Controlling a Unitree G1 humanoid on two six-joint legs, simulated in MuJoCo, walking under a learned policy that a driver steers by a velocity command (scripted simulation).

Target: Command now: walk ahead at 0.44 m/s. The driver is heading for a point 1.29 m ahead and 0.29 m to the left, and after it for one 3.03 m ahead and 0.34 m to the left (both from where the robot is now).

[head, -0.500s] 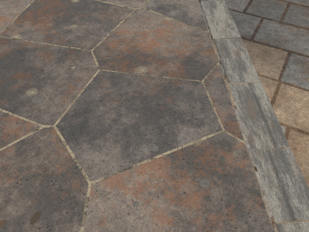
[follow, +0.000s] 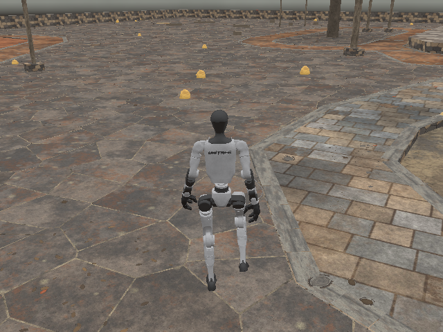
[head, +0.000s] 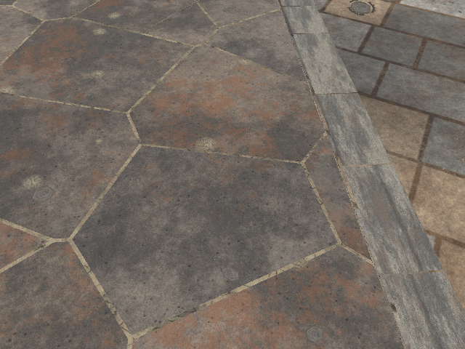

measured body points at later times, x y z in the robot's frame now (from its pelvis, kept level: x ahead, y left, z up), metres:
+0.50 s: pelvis +0.28 -0.06 -0.01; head +0.30 -0.06 +0.44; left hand +0.35 +0.19 -0.14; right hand +0.35 -0.33 -0.14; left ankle +0.25 +0.09 -0.65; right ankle +0.33 -0.14 -0.75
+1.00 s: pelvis +0.57 +0.02 -0.02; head +0.60 +0.04 +0.43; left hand +0.58 +0.30 -0.16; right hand +0.76 -0.21 -0.13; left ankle +0.62 +0.10 -0.75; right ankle +0.45 -0.14 -0.64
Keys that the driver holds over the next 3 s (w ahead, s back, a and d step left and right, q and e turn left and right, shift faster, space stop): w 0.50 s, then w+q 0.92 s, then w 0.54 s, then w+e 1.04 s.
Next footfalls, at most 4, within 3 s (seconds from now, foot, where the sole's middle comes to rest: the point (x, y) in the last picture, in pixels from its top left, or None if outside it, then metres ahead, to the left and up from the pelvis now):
0.30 right None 0.37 -0.14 -0.78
0.90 left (188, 308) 0.66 0.11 -0.78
1.38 right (216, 218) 1.00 0.02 -0.78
1.88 left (117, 202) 1.08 0.38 -0.78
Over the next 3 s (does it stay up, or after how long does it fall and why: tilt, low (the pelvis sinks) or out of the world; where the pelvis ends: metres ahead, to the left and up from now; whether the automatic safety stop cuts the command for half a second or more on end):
stays up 1.57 0.46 -0.02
